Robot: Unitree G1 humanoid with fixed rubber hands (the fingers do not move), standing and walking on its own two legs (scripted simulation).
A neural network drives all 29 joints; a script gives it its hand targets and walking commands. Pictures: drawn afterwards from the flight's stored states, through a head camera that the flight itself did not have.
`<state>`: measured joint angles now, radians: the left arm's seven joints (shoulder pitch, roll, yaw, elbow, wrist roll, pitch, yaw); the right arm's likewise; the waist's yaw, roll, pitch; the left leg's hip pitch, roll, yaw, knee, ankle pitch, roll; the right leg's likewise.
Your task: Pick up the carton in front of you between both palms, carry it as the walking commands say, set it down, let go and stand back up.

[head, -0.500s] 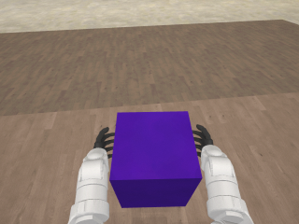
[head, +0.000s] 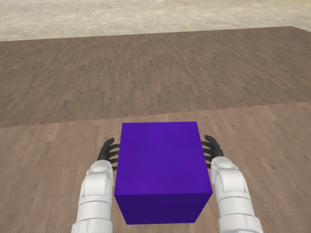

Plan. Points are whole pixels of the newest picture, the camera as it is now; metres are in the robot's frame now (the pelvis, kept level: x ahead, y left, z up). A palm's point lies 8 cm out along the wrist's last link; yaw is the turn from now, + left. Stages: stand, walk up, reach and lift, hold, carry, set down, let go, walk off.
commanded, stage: reach and lift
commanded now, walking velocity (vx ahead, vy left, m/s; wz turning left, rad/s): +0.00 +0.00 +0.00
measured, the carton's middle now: (160, 175) +0.29 +0.00 -0.04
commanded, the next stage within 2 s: hold in 0.16 s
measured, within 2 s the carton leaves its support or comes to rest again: neither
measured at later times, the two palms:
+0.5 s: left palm (103, 167) +0.27 +0.15 +0.05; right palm (220, 163) +0.27 -0.15 +0.05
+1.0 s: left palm (103, 164) +0.28 +0.15 +0.05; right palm (219, 161) +0.28 -0.15 +0.05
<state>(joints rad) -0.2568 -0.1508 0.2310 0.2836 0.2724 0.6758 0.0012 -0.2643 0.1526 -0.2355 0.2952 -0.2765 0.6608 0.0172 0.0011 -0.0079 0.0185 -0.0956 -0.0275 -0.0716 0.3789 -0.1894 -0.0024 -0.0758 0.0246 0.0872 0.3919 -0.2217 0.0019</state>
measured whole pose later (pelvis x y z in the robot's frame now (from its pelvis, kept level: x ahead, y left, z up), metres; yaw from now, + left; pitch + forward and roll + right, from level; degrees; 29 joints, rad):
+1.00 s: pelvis -0.01 +0.00 +0.00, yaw +0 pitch -8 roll +0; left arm -0.27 -0.15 0.22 0.22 0.27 0.77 0.00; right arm -0.27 0.15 -0.23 0.22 -0.28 0.75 0.02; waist 0.00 -0.01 0.03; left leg -0.05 -0.03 -0.07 0.37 -0.18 0.00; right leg -0.03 0.02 0.09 0.38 -0.21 0.00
